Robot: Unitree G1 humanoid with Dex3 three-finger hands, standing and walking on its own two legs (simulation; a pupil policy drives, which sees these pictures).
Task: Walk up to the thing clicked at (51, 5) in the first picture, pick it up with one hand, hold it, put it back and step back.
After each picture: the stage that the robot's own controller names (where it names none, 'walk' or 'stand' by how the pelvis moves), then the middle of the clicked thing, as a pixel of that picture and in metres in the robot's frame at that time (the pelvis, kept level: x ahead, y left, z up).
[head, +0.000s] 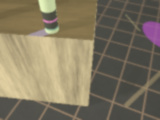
stand; (48, 7) +0.70 +0.18 +0.10
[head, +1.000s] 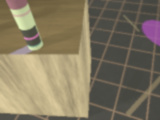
walk; (26, 24) +0.60 +0.28 +0.11
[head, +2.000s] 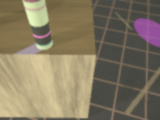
stand; (38, 19) +0.54 +0.19 +0.13
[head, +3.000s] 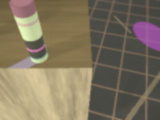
stand; (32, 33) +0.49 +0.20 +0.12
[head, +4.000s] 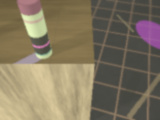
stand; (37, 30) +0.52 +0.20 +0.10
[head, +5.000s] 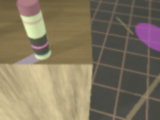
stand; (36, 31) +0.53 +0.20 +0.10
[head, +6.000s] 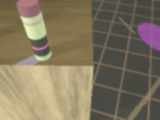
stand; (36, 32) +0.52 +0.20 +0.10
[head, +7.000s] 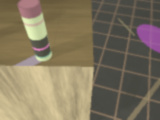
rise first; (37, 33) +0.52 +0.20 +0.10
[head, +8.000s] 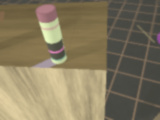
rise first; (53, 37) +0.52 +0.18 +0.11
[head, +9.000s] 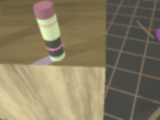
go down; (51, 34) +0.53 +0.18 +0.11
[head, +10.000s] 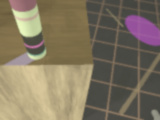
go down; (30, 28) +0.50 +0.16 +0.12
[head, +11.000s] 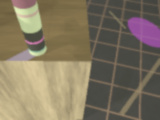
approach; (31, 25) +0.53 +0.18 +0.12
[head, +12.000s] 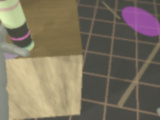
close in; (13, 19) +0.52 +0.20 +0.14
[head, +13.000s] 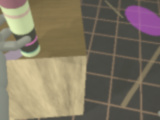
lift; (22, 25) +0.48 +0.17 +0.15
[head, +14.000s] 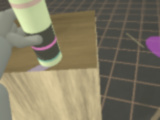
lift; (36, 23) +0.33 +0.11 +0.32
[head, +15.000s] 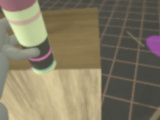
hold; (32, 35) +0.32 +0.14 +0.29
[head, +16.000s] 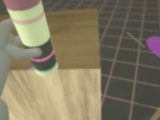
hold; (35, 35) +0.32 +0.13 +0.28
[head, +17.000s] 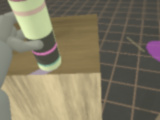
crouch; (37, 28) +0.32 +0.12 +0.31
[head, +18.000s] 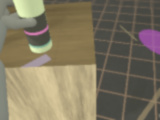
crouch; (31, 9) +0.41 +0.14 +0.30
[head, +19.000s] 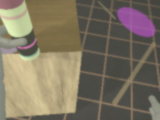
lower; (19, 27) +0.47 +0.16 +0.15
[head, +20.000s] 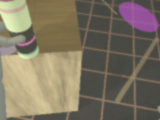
lower; (18, 23) +0.48 +0.16 +0.15
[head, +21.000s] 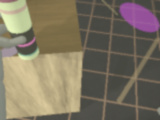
lower; (19, 24) +0.48 +0.17 +0.15
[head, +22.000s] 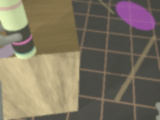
lower; (15, 22) +0.49 +0.17 +0.15
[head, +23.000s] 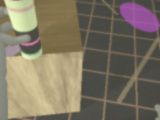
loosen; (25, 23) +0.48 +0.15 +0.15
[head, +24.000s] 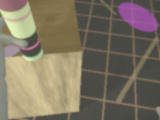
withdraw; (23, 28) +0.47 +0.15 +0.15
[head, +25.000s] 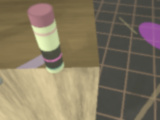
sink last; (48, 43) +0.45 +0.14 +0.13
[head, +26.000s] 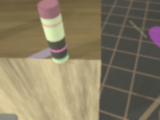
stand; (55, 34) +0.50 +0.15 +0.13
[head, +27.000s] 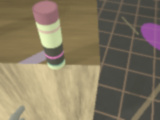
stand; (51, 40) +0.45 +0.14 +0.12
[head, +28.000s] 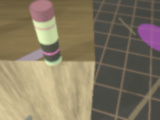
stand; (48, 37) +0.48 +0.15 +0.12
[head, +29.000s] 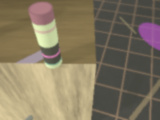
stand; (48, 39) +0.47 +0.15 +0.12
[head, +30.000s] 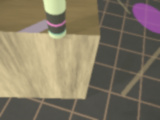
walk; (55, 6) +0.56 +0.10 +0.13
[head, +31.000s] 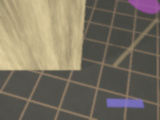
walk; out of the picture +0.80 +0.20 +0.13
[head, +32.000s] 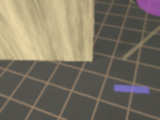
stand; out of the picture +1.09 +0.17 +0.12
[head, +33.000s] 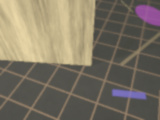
stand; out of the picture +1.11 +0.12 +0.11
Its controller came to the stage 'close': yes
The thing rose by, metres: 0.21
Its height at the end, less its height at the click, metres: +0.00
